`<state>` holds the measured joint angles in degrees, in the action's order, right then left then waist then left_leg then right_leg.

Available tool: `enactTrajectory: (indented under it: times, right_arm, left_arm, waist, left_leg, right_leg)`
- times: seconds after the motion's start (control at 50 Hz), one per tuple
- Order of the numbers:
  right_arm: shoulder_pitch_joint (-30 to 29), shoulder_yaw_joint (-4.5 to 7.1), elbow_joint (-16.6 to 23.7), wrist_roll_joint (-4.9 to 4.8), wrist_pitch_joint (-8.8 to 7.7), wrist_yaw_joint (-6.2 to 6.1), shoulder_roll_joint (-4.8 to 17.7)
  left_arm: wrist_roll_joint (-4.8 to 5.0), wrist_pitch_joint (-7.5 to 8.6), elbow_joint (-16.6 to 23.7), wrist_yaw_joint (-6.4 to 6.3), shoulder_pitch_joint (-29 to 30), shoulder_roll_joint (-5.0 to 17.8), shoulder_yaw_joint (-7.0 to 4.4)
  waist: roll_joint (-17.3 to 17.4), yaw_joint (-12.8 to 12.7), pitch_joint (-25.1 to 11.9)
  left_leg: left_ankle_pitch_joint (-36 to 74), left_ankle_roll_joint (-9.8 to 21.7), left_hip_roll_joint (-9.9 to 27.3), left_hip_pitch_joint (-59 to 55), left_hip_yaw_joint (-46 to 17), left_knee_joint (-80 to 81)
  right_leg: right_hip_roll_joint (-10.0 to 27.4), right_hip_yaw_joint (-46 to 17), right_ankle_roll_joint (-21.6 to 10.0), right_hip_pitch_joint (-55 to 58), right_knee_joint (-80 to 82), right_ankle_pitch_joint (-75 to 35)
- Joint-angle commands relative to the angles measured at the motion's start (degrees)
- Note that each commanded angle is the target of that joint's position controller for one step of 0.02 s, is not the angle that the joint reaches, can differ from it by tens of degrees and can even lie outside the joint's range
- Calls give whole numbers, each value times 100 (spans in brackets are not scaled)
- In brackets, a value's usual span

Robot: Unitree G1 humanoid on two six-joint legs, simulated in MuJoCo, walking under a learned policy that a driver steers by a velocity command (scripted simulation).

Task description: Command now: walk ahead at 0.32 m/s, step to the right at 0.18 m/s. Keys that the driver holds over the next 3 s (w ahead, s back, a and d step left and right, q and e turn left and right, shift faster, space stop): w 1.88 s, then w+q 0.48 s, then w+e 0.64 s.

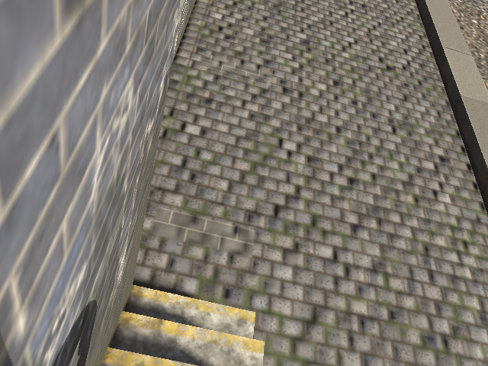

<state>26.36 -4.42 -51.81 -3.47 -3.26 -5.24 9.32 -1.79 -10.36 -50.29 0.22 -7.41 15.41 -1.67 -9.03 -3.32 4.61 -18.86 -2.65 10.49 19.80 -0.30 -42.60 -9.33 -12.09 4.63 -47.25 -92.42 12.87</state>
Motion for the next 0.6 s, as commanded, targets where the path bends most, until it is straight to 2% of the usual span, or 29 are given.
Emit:
enactTrajectory:
  times: [0.02, 0.04, 0.08, 0.1, 0.12, 0.14, 0.16, 0.18, 0.2, 0.22, 0.24, 0.26, 0.28, 0.3, 0.32, 0.34, 0.36, 0.38, 0.4, 0.42, 0.44, 0.46, 0.48, 0.5, 0.52, 0.54, 0.56, 0.58, 0.6]
  right_arm:
    - [173, 181, 351, 59, -55, -58, 1140]
    - [180, 271, 378, 60, -64, -6, 1435]
    - [-193, 342, 555, 66, -63, 44, 1442]
    - [-418, 370, 531, 100, -101, 6, 1466]
    - [-374, 383, 479, 156, -146, 39, 1395]
    - [-630, 445, 584, 219, -106, 97, 1410]
    - [-679, 424, 487, 141, -67, 143, 1275]
    - [-557, 569, 410, 365, 63, 243, 1580]
    - [-242, 734, 309, 344, 242, 188, 1867]
    - [-178, 748, 217, 384, 505, 113, 1787]
    - [113, 898, 99, 231, 677, 86, 1916]
    - [-11, 944, 45, 251, 772, 105, 1710]
    - [-338, 822, 544, 231, 706, 182, 1218]
    - [-1485, 849, 856, 276, 617, 121, 1418]
    - [-1871, 820, 912, 238, 544, 53, 1273]
    - [-1619, 775, 827, 161, 477, 56, 1102]
    - [-1492, 792, 712, 200, 437, 66, 1059]
    - [-1104, 800, 384, 235, 439, 124, 1010]
    - [-877, 817, 178, 240, 505, 157, 1018]
    - [-901, 832, 158, 260, 559, 163, 1020]
    - [-908, 834, 134, 279, 604, 195, 1082]
    - [-1528, 855, 340, 322, 555, 258, 1037]
    - [-1701, 845, 354, 453, 584, 229, 1039]
    - [-1779, 839, 354, 486, 589, 176, 1017]
    - [-1925, 826, 311, 429, 677, 141, 1004]
    - [-2030, 764, 436, 401, 755, 128, 881]
    - [-2272, 777, 568, 445, 679, 136, 941]
    - [-2162, 752, 491, 428, 652, 171, 831]
    - [-2062, 695, 540, 483, 613, 208, 746]
  left_arm:
    - [126, 7, 290, 190, -217, -442, 117]
    - [181, 49, 247, 223, -203, -387, 65]
    - [137, 157, 290, 299, -139, -226, 48]
    - [59, 174, 370, 309, 84, -208, 69]
    - [48, 250, 171, 285, -2, -72, 35]
    - [-73, 251, 365, 234, 14, -98, 92]
    - [-194, 281, 374, 163, 84, -178, 164]
    - [-106, 399, 610, 269, 166, -240, 274]
    - [-150, 551, 556, 323, 51, -310, 328]
    - [-61, 671, 515, 378, -128, -381, 348]
    - [-116, 803, 302, 386, -427, -331, 310]
    - [42, 924, 239, 397, -1082, -393, 336]
    - [79, 877, 14, 390, -1807, 737, 24]
    - [232, 955, -20, 313, -2474, 1124, -152]
    - [67, 1061, 64, 214, -2405, 882, -104]
    - [-90, 1084, 176, 127, -1879, 655, -59]
    - [-129, 1078, 289, 73, -1474, 504, -36]
    - [-236, 1088, 232, 53, -1262, 302, 15]
    - [-166, 1069, 238, 83, -1226, 100, 84]
    - [-61, 1102, 219, 113, -1057, -30, 132]
    - [97, 1206, 141, 137, -1138, -59, 163]
    - [177, 1395, -53, 107, -1519, -86, 196]
    - [158, 1537, -295, 142, -2076, -2, 157]
    - [137, 1595, -429, 133, -2255, 173, 103]
    - [116, 1656, -349, 155, -2065, 289, 33]
    - [191, 1682, -291, 157, -1792, 342, 20]
    - [154, 1694, -207, 123, -1575, 256, 30]
    - [133, 1686, -229, 134, -1487, 203, 49]
    - [164, 1724, -182, 223, -1596, 173, 48]
  waist:
    - [1999, -68, 63]
    - [2368, -1, 51]
    - [2566, -68, 239]
    - [2629, -74, 443]
    - [2565, -55, 236]
    - [2910, -31, 119]
    - [3160, 86, -81]
    - [3470, 205, 149]
    - [3436, 460, 100]
    - [3158, 502, 295]
    - [2550, 479, 121]
    - [1493, 9, -95]
    - [-1051, -91, -112]
    - [-1470, -850, 44]
    - [-1108, -740, 246]
    - [-733, -289, 146]
    - [-400, 79, -122]
    - [-120, 300, -462]
    - [-128, 432, -549]
    - [-195, 552, -410]
    - [-87, 550, -236]
    - [-36, 309, 28]
    - [159, 98, 56]
    - [120, 45, 68]
    - [304, 30, 11]
    - [569, 210, 261]
    - [902, 225, 147]
    - [956, 274, -58]
    - [842, 237, -118]
  left_leg:
    - [-791, 471, 856, 21, -1149, 2134]
    - [-911, 553, 1091, 169, -1349, 2319]
    - [-1581, 573, 1173, 555, -1211, 2648]
    - [-1236, 600, 1163, 732, -1166, 2624]
    - [-742, 599, 1149, 467, -942, 2318]
    - [-5, 561, 955, 733, -390, 2230]
    - [709, 588, 740, 762, 14, 2173]
    - [76, 639, 483, 277, 276, 2334]
    - [212, 832, 397, 166, 166, 2131]
    - [2, 1016, 472, -440, 47, 1825]
    - [855, 829, 247, -47, 240, 885]
    - [399, 803, 84, 636, 325, -675]
    - [-1713, 534, -661, 2777, 817, -1604]
    - [-1939, 530, -789, 3579, 113, -2442]
    - [-1244, 525, -704, 3932, -321, -2780]
    - [-512, 425, -569, 3685, -295, -2861]
    - [-134, 404, -427, 3034, -301, -2588]
    - [711, 356, -376, 2231, -212, -2438]
    - [915, 358, -503, 1679, -1, -2692]
    - [1173, 311, -560, 1500, 111, -2517]
    - [1251, 266, -603, 1169, 178, -2254]
    - [2384, 274, -494, 2308, -133, -1653]
    - [2652, 356, -501, 2608, -356, -1304]
    - [2644, 362, -514, 2735, -529, -996]
    - [2577, 437, -597, 2761, -623, -878]
    - [3228, 416, -562, 2361, -690, -239]
    - [3784, 394, -667, 1571, -504, 72]
    - [3991, 412, -782, 990, -378, 238]
    - [4051, 441, -784, 709, -384, 396]
  right_leg:
    - [219, -469, 127, 451, 1868, -719]
    - [181, -498, 74, 807, 1362, -764]
    - [378, -422, 79, 1242, 1688, -650]
    - [431, -360, 60, 1375, 1845, -663]
    - [564, -214, 15, 1603, 2220, -651]
    - [537, 411, 38, 2281, 2404, -855]
    - [497, 746, -41, 3029, 2823, -825]
    - [591, 1151, -168, 2714, 4634, 784]
    - [514, 1363, -192, 3284, 5171, 1285]
    - [577, 1373, -265, 3023, 6821, 2445]
    - [389, 1425, -259, 3944, 6806, 1763]
    - [765, 641, -308, 4573, 7136, 832]
    - [1563, -1298, -920, 5468, 6640, -126]
    - [1740, -2384, -1217, 5351, 7055, -489]
    - [1954, -2394, -1405, 5323, 7124, -1151]
    - [2071, -1999, -1468, 5154, 6930, -1911]
    - [2050, -1540, -1531, 4781, 6858, -1896]
    - [1841, -888, -1728, 4293, 6715, -1458]
    - [1720, -758, -1822, 3846, 6668, -1376]
    - [1589, -495, -1787, 3477, 6684, -1263]
    - [1659, -322, -1790, 3109, 6726, -1573]
    - [1579, -367, -1779, 3852, 6549, -1183]
    - [1692, -477, -1787, 4319, 6448, -1578]
    - [1783, -535, -1866, 4515, 6350, -1937]
    - [1871, -677, -1925, 4484, 6446, -2128]
    - [1762, -547, -1786, 3940, 6478, -1422]
    - [1601, -406, -1683, 3310, 6200, -1190]
    - [1450, -199, -1637, 3049, 5984, -1030]
    - [1471, -285, -1557, 2977, 5742, -1349]
